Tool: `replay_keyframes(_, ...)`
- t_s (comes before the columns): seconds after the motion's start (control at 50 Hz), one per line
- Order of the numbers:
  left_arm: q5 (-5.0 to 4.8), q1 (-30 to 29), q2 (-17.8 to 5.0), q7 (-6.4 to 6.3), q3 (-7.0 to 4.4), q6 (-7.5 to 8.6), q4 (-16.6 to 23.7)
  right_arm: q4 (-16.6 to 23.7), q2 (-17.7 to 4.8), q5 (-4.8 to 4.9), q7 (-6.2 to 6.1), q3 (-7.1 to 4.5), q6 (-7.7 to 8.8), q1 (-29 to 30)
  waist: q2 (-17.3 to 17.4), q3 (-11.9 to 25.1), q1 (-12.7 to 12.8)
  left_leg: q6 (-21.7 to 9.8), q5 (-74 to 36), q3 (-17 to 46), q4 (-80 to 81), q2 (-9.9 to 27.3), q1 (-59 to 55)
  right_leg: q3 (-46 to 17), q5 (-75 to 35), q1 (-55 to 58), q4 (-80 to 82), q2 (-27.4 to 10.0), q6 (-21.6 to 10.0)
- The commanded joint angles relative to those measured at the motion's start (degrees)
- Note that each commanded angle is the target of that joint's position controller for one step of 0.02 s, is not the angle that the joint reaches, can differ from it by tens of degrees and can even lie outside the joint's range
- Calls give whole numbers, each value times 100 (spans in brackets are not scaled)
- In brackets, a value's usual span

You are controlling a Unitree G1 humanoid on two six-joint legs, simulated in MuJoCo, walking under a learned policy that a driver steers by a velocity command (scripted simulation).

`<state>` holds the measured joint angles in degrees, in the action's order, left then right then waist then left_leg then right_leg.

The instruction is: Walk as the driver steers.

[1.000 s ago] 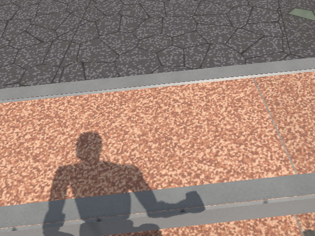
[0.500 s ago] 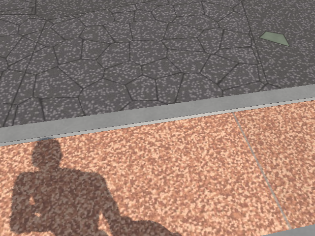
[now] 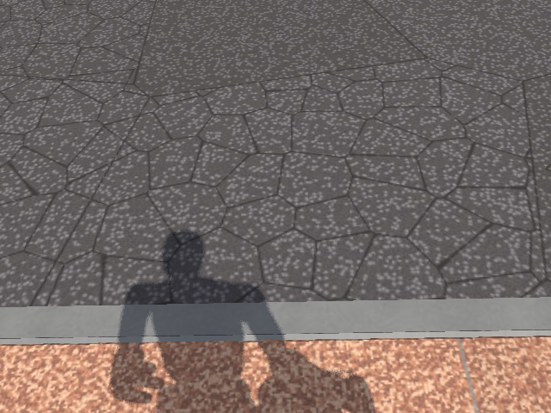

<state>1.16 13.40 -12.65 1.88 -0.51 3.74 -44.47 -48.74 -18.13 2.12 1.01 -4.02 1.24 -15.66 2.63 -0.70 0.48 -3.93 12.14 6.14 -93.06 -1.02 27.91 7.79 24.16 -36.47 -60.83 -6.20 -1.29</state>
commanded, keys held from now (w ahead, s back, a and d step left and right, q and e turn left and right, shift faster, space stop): w+q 1.00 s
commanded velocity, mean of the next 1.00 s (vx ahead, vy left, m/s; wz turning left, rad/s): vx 0.50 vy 0.00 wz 0.57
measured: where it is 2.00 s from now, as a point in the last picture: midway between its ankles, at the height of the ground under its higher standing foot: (186, 295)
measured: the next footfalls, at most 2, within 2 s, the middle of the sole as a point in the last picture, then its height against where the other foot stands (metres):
left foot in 0.48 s outside the picture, level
right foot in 0.96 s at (275, 302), level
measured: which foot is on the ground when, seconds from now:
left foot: up 0.00-0.46, down 0.48-0.96, up 0.98-1.00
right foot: down 0.00-0.46, up 0.48-0.94, down 0.96-1.00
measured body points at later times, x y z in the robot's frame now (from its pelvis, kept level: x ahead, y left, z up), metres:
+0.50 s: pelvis +0.27 +0.03 +0.05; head +0.29 +0.03 +0.50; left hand +0.23 +0.32 -0.08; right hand +0.51 -0.18 -0.04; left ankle +0.35 +0.12 -0.67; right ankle +0.09 -0.12 -0.63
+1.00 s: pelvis +0.57 +0.09 +0.05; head +0.60 +0.11 +0.50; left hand +0.65 +0.42 -0.01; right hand +0.77 -0.14 -0.06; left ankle +0.36 +0.11 -0.63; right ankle +0.74 +0.05 -0.67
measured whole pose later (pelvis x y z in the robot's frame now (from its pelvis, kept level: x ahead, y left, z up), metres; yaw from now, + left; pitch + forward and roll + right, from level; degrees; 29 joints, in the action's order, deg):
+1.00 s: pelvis +0.57 +0.09 +0.05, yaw +35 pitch +3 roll -2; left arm 0.6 1.2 -14.4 1.6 -3.3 7.9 -38.3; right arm -40.6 -16.7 1.8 -1.3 -5.5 1.3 -22.8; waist 1.0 -0.6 -4.1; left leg -2.0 30.4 12.3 -50.3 -4.0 10.1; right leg -0.3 6.1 -28.9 -32.2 1.7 -0.7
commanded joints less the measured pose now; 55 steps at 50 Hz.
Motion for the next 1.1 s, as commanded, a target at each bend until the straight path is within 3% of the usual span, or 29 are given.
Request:
replay_keyframes(0.02,80,26,393,-18,39,210,-323,611,427,6,18,153,-105,-378,-871,-203,-284,-473,-317,188,-1025,339,1194,-2224,701,764,3952,-1259,-408)
replay_keyframes(0.06,14,430,333,-9,4,238,-664,772,615,-71,-8,248,-116,-220,-668,-279,-296,-620,-636,252,-665,264,1767,-1416,-275,1261,4159,-1194,-264)
replay_keyframes(0.08,-8,372,98,-63,-65,211,-628,843,576,-76,-27,258,-138,-132,-636,-370,-319,-490,-477,196,134,292,1890,-885,-616,1388,4424,-1092,-327)
replay_keyframes(0.14,57,96,-212,-289,-122,273,-523,1053,24,-192,-37,82,-151,294,-718,-307,-342,-129,-1198,-175,1544,284,1758,9,-1664,1799,5114,-847,-374)
replay_keyframes(0.18,67,258,-489,-396,-173,275,-528,1147,3,-137,-3,42,-148,512,-673,-232,-226,13,-1515,-537,2281,323,1786,314,-1864,2286,5227,-770,-451)
replay_keyframes(0.24,26,649,-883,-513,-301,237,-535,1340,232,-78,138,84,-121,1116,-519,-261,121,-13,-1748,-885,3657,523,1724,512,-2003,3048,5367,-977,-529)
replay_keyframes(0.32,-88,726,-1051,-478,-437,104,-396,1506,279,-20,304,54,-88,1642,-550,-612,394,-67,-1245,-1036,4901,697,1900,625,-2174,4209,5364,-1326,-627)
replay_keyframes(0.36,-167,617,-1158,-395,-507,14,-326,1545,227,-37,341,22,-98,1732,-536,-685,410,-131,-837,-1336,5389,553,1526,799,-3256,4417,5104,-1297,-647)
replay_keyframes(0.42,-292,512,-1472,-306,-633,-124,-320,1554,-11,-29,301,-129,-144,1204,-895,-361,46,-370,-79,-1756,5566,69,603,972,-6524,4775,3979,-1248,-584)
replay_keyframes(0.46,-410,295,-1550,-258,-669,-164,-263,1216,-529,12,211,-429,-147,-206,-867,345,-716,-714,-268,-1778,6237,-364,-1325,1098,-6829,4293,2116,-963,-406)
replay_keyframes(0.48,-326,295,-1349,-274,-604,-113,-223,994,-922,-14,84,-628,-176,-982,-507,719,-1061,-934,-269,-1055,6328,-221,-2980,950,-5166,2946,626,-703,-169)
replay_keyframes(0.5,-71,492,-451,-299,-357,37,177,976,-1462,-40,46,-689,-108,-891,1052,851,-426,-1977,403,2033,6610,1333,-4686,630,269,54,-1613,474,256)
replay_keyframes(0.52,-231,108,-561,-264,-302,298,387,1153,-1062,-83,106,-531,76,-865,460,1779,-494,-2389,1828,4170,7722,1935,-4887,-1074,874,-517,-2514,863,230)
replay_keyframes(0.54,-432,-635,-879,-207,-358,462,619,1128,-688,-103,133,-415,202,-761,157,1119,-675,-1971,1415,3602,8109,1905,-4407,-1317,246,-979,-2415,536,62)
replay_keyframes(0.56,-433,-681,-888,-215,-347,564,669,1153,-518,-95,143,-349,278,-499,-150,644,-438,-1761,817,2862,8034,1726,-3683,-1362,-260,-915,-1915,270,-53)
replay_keyframes(0.6,-243,-441,-1003,-237,-417,531,578,1273,-240,-146,97,-218,351,-20,-342,386,-62,-1488,-192,1891,8044,1257,-2646,-1440,-689,-309,-1106,-21,3)
replay_keyframes(0.64,-123,-351,-1034,-203,-468,398,626,1325,-299,-141,23,-198,367,1,-377,296,53,-1465,-682,1577,8168,1112,-2230,-1350,-866,-141,-563,-76,197)
replay_keyframes(0.72,-34,-1159,-604,-185,-308,296,830,1285,-591,-152,-152,-260,304,-288,-227,-93,-154,-1266,-1064,915,8156,765,-1350,-1052,-1875,-57,1164,88,535)
replay_keyframes(0.78,-96,-1772,-533,-120,-274,326,942,1189,-629,-105,-187,-279,250,-549,142,-107,-449,-962,-671,710,8002,544,-1096,-912,-2920,532,2425,443,596)
replay_keyframes(0.84,-170,-2047,-690,-74,-343,370,1090,1078,-574,-32,-192,-293,198,-791,283,-72,-562,-851,-417,1074,7619,695,-1552,-1067,-2954,630,2997,556,521)
replay_keyframes(0.9,-200,-1854,-894,-10,-466,446,1089,1093,-581,-42,-261,-338,103,-704,522,38,-377,-706,-608,1556,7036,907,-2137,-1186,-2405,830,3297,580,298)
replay_keyframes(0.94,-150,-953,-1135,-46,-627,497,899,1203,-451,-78,-245,-302,76,-507,600,467,133,-433,-1537,1443,6107,602,-2026,-1029,-2193,2089,3529,602,1)
replay_keyframes(0.96,-28,-54,-1388,-76,-698,510,819,1348,-134,-165,-210,-176,91,-428,239,1312,548,-207,-1010,1115,4642,311,-1325,-1697,-1992,3662,3253,-178,-358)
replay_keyframes(0.98,81,657,-1859,-85,-813,457,621,1465,367,-31,-217,-39,137,-1347,-1837,2259,254,258,1668,422,2475,-529,827,-4442,-1049,5874,3706,-1641,-1354)
replay_keyframes(1.0,-66,716,-1464,-44,-732,426,582,1378,-136,85,-239,-66,148,-1477,-2041,2286,315,330,2050,549,1450,-180,1711,-5695,468,5980,4222,-1936,-1493)
replay_keyframes(1.02,-94,408,-1008,-93,-612,359,678,1417,-528,64,-239,-169,118,-836,-1363,1444,476,387,1521,444,1125,72,2012,-4752,661,5290,4352,-1669,-1225)
replay_keyframes(1.04,-69,124,-861,-126,-544,287,691,1521,-610,-45,-243,-185,96,-336,-831,905,434,399,1063,198,1252,288,1842,-3791,-57,4435,4352,-1420,-1017)
replay_keyframes(1.06,-36,-67,-770,-134,-508,248,633,1642,-545,-131,-221,-198,103,-5,-678,500,324,379,812,164,1552,444,1641,-3154,-809,3677,4446,-1160,-948)
replay_keyframes(1.1,-13,-205,-674,-154,-473,275,534,1652,-346,-69,-147,-203,36,-88,-902,233,57,323,653,105,2004,681,1166,-2315,-1396,2933,4727,-851,-874)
